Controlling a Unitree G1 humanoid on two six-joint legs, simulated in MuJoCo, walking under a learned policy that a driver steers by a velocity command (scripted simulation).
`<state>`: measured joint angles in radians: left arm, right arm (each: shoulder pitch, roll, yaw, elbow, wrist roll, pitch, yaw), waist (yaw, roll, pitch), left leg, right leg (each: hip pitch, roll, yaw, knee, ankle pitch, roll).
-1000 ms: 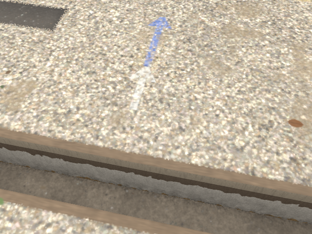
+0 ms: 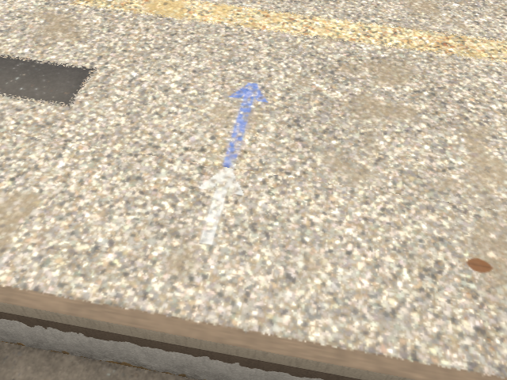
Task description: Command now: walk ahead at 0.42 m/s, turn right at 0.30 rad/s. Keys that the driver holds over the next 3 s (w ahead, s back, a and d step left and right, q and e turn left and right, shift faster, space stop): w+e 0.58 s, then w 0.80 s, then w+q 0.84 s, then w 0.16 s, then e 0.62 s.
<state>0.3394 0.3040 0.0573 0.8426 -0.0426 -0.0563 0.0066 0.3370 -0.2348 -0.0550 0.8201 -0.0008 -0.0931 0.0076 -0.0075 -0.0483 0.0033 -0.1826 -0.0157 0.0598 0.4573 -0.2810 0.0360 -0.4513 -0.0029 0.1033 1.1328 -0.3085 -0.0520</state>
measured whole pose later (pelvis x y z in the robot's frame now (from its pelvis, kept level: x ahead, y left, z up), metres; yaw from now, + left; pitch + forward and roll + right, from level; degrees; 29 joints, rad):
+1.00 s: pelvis +0.61 -0.04 -0.02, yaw -24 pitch +3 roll +3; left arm 0.28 0.27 0.03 0.78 -0.04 -0.09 -0.02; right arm 0.18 -0.22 -0.03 0.79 -0.03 -0.11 0.02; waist 0.01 -0.04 0.06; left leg -0.47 -0.07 0.04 0.49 -0.07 0.05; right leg -0.47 -0.03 0.11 1.32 -0.36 -0.07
